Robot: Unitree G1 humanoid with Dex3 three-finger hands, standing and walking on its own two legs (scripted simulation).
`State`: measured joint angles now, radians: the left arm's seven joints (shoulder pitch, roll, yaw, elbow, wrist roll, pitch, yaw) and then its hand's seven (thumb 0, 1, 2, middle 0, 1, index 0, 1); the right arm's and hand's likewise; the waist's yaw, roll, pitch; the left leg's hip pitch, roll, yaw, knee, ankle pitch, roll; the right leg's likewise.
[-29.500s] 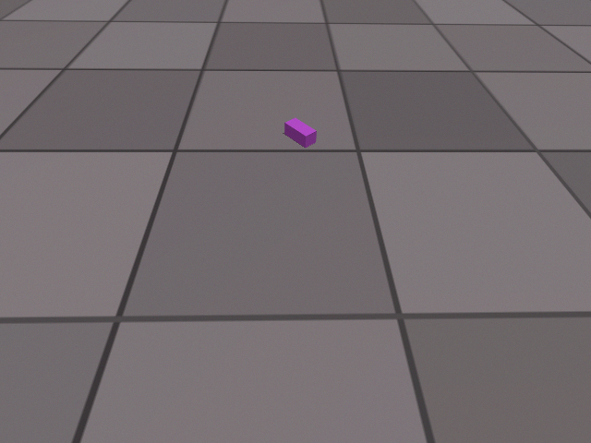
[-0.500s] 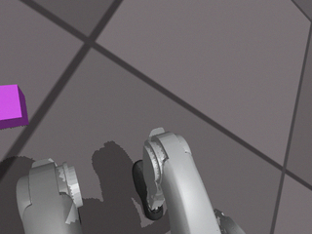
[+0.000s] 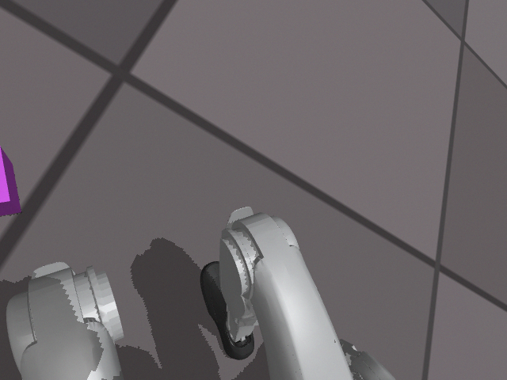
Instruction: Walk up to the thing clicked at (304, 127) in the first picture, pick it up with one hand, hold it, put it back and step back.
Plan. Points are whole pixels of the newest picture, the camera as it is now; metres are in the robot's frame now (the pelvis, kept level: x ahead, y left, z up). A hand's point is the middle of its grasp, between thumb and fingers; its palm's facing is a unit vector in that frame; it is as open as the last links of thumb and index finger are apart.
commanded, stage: open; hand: left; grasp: from above
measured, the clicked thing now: out of the picture +0.45 +0.32 -0.26
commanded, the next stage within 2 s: withdraw in 1.00 s
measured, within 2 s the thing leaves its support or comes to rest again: neither
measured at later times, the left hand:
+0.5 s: hand out of the picture +0.44 +0.32 -0.24, palm faces -0.49 -0.10 -0.87, open 12.7 cm
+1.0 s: hand out of the picture +0.44 +0.32 -0.23, palm faces -0.49 -0.10 -0.87, open 12.8 cm
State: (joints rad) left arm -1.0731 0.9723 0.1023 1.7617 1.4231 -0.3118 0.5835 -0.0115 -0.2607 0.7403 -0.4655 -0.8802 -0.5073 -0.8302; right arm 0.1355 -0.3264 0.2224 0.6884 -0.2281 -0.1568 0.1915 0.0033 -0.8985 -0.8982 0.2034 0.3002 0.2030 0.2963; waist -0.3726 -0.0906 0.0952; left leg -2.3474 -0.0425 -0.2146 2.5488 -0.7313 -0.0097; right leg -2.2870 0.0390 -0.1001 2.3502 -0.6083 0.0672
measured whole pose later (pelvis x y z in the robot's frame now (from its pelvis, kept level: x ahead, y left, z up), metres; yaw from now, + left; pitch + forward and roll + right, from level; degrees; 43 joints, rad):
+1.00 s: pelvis +0.00 +0.00 +0.01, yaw -1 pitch +31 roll -14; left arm -1.04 0.97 0.10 1.68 1.38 -0.29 0.56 0.00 -0.46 1.13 -0.14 -1.24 -0.15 -1.23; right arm 0.13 -0.33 0.22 0.68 -0.22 -0.18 0.23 0.00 -0.90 -0.90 0.20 0.30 0.20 0.30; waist -0.36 -0.09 0.11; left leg -2.34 -0.04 -0.22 2.53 -0.74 -0.01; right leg -2.28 0.03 -0.11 2.33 -0.62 0.06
